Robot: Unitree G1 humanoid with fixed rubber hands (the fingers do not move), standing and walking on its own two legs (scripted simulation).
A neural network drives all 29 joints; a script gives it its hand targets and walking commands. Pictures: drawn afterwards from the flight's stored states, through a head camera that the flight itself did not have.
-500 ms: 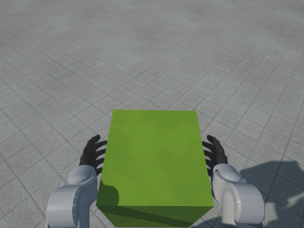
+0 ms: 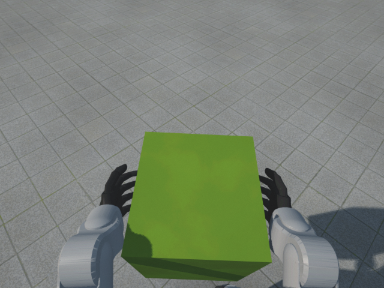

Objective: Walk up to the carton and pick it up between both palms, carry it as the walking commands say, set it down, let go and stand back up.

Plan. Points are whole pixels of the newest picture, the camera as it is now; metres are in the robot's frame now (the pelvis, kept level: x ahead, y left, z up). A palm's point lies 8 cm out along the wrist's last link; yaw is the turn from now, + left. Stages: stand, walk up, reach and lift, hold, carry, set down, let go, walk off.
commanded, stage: carry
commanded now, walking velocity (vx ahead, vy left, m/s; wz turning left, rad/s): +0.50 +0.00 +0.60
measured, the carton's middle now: (194, 212) +0.27 -0.02 +0.02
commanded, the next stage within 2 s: none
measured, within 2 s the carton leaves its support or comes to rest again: neither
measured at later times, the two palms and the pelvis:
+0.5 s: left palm (47, 124) +0.49 +0.31 +0.07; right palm (166, 102) +0.55 +0.03 +0.08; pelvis +0.28 +0.11 +0.00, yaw +17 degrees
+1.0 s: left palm out of the picture +0.63 +0.57 +0.06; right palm (64, 51) +0.82 +0.35 +0.08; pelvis +0.55 +0.30 -0.02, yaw +37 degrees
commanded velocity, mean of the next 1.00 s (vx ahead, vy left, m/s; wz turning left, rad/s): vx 0.48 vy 0.00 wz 0.58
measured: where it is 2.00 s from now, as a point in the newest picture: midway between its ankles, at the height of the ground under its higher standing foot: (74, 190)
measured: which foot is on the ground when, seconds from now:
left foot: down 0.00-0.02, up 0.04-0.28, down 0.30-0.68, up 0.70-0.92, down 0.94-1.00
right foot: down 0.00-0.34, up 0.36-0.64, down 0.66-0.98, up 1.00-1.00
